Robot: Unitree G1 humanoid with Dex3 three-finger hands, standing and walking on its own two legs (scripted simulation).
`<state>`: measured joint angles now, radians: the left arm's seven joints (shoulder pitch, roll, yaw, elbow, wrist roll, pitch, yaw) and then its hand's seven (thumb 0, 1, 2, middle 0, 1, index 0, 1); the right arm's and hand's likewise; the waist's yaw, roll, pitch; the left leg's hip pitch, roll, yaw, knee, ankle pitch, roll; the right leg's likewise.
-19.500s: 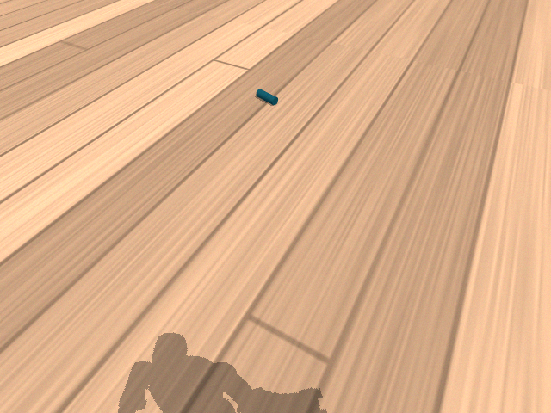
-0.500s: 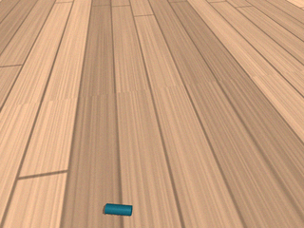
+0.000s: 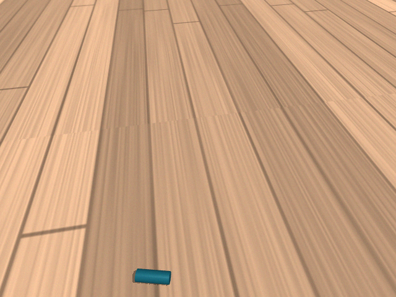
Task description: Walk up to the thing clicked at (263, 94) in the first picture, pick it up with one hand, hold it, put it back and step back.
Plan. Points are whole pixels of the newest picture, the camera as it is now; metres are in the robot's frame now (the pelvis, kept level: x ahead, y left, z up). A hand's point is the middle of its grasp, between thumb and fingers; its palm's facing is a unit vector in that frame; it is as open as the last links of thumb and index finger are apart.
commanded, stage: stand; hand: left
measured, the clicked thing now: (153, 276) +0.35 +0.24 -0.75
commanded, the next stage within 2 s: walk up in 0.08 s
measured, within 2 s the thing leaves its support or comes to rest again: neither
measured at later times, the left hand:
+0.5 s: hand out of the picture +0.06 +0.32 -0.19, palm faces -0.03 -0.93 -0.37, open 7.4 cm
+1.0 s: hand out of the picture -0.09 +0.30 -0.16, palm faces -0.06 -0.91 -0.41, open 7.4 cm
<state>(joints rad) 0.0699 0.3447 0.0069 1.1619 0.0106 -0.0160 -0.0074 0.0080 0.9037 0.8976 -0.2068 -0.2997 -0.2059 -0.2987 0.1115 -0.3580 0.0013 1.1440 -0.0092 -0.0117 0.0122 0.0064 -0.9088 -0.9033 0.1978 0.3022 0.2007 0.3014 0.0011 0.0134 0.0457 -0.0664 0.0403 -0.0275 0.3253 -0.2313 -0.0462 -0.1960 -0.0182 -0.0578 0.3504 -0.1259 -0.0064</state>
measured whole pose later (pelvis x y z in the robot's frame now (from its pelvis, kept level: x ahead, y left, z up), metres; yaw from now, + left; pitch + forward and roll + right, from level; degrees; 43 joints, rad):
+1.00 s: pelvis -0.21 +0.04 -0.02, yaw -3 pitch -1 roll +1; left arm 0.15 0.36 0.06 0.78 0.04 0.06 0.02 0.01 0.90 0.90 -0.21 -0.30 -0.21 -0.30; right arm 0.11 -0.41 -0.04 0.84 0.01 0.03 -0.03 0.01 -0.91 -0.90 0.20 0.30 0.20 0.30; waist 0.03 0.00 0.17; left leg -0.37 -0.07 -0.08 0.94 -0.53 -0.01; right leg -0.34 0.00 0.05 0.65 -0.29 -0.01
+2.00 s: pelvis -0.31 +0.03 -0.01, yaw -2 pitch -2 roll +0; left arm 0.15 0.36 0.03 1.01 0.01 -0.03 0.00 0.01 0.90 0.90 -0.21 -0.30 -0.21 -0.30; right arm 0.16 -0.36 -0.03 1.00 -0.01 -0.03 0.02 0.01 -0.91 -0.90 0.20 0.30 0.20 0.30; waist 0.01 0.00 0.05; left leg -0.23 -0.03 -0.07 0.55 -0.28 0.00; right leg -0.14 -0.03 0.00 0.52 -0.35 0.02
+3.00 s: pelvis -0.34 +0.01 +0.00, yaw -2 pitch -2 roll +0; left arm 0.12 0.35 0.01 1.16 0.01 -0.01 -0.01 0.01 0.90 0.90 -0.21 -0.30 -0.21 -0.30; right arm 0.13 -0.35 0.00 1.14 -0.01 -0.01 0.01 0.01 -0.91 -0.90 0.20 0.30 0.20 0.30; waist 0.00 0.01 0.07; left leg -0.17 0.00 -0.08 0.34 -0.13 -0.02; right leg -0.09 -0.01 0.00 0.33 -0.20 0.01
